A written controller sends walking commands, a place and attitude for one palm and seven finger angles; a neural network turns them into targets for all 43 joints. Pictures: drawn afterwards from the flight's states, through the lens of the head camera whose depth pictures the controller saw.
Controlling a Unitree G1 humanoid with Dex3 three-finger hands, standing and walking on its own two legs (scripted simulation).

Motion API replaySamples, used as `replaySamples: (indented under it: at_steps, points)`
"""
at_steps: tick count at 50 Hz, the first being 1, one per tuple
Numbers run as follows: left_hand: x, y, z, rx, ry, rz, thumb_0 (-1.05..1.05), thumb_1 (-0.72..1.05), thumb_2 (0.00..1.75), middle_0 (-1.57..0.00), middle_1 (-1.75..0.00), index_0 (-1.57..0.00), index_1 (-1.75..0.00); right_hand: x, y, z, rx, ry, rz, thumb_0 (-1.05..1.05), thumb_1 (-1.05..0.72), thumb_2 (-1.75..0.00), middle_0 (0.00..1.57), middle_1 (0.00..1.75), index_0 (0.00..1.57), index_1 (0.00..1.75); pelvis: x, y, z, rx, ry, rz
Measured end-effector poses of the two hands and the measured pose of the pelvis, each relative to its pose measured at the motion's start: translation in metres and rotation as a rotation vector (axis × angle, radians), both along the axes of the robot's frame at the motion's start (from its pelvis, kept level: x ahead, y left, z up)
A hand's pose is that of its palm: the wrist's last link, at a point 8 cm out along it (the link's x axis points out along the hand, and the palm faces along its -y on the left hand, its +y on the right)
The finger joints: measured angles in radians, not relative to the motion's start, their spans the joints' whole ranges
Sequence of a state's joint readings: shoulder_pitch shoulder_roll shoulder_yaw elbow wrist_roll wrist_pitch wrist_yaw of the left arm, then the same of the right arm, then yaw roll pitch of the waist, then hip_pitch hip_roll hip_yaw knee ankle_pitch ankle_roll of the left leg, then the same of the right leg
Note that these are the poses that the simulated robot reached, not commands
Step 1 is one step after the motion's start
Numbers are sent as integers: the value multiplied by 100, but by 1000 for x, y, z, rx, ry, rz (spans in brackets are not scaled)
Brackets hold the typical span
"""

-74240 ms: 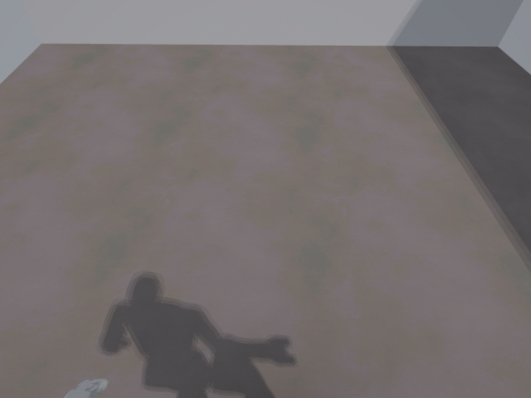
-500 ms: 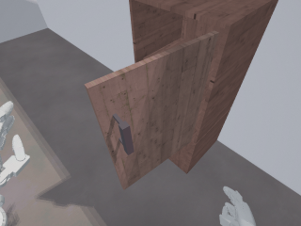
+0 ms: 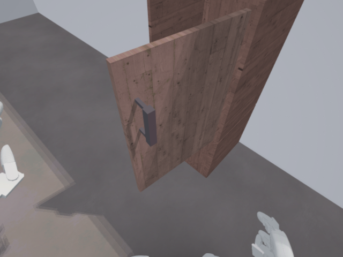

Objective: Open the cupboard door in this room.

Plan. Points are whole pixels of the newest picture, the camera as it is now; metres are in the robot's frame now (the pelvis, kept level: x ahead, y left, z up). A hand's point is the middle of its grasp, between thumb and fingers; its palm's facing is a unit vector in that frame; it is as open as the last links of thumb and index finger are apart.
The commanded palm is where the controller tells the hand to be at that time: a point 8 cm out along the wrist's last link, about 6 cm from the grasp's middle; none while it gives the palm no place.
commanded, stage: step back with the hand held close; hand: left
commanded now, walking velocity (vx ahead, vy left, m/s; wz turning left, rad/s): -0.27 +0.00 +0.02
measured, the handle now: (145, 122) +0.40 +0.10 +0.09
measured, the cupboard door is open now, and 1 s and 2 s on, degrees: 82 82 82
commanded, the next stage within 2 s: stop stepping back and stand still in 0.62 s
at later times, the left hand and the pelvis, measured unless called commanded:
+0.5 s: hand out of the picture +0.14 +0.26 +0.17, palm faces +0.36 -0.79 -0.49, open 7.4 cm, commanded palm +0.07 +0.31 +0.19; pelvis -0.07 +0.01 +0.00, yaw +1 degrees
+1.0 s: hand out of the picture +0.00 +0.25 +0.19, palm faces +0.35 -0.81 -0.47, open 7.4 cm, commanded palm -0.04 +0.29 +0.19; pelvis -0.20 +0.00 +0.01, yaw -3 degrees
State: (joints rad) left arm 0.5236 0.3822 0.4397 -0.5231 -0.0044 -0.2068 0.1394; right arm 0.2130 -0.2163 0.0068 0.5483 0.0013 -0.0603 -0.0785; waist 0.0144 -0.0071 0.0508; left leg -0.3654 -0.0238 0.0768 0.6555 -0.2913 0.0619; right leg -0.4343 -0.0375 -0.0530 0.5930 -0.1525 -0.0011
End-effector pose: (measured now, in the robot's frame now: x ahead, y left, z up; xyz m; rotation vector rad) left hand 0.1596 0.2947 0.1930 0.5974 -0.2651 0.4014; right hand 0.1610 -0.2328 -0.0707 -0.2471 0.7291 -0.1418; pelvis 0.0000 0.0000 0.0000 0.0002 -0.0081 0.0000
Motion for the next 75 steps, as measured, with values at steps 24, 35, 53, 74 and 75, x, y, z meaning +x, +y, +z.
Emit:
replaySamples:
  at_steps: [24,35,53,74,75]
  points:
    - [-57,1,-4,-11,16,-89,2,88,90,-22,-30,-22,-31,-43,3,16,-28,-21,7,1,-90,-90,20,30,20,30,-62,4,5,-31,26,25]
    - [-121,33,12,-36,-25,-14,2,88,90,-22,-30,-22,-31,-98,34,33,-34,-40,55,1,-91,-90,20,30,20,30,-115,17,21,-77,45,3]
    - [-199,6,10,-30,-62,-77,1,88,89,-22,-30,-22,-31,-247,-10,1,-50,62,-67,1,-90,-90,20,30,20,30,-196,4,5,-26,32,-32]
    - [-225,-5,9,-37,-7,-30,1,88,90,-22,-30,-22,-31,-282,-16,-3,3,40,-80,2,-90,-90,20,30,20,30,-230,-5,15,-4,-4,-51]
    - [-224,-3,6,-50,-8,-22,1,88,90,-22,-30,-22,-31,-279,-16,-4,-5,30,-75,2,-90,-90,20,30,20,30,-230,-2,12,-18,-3,-46]
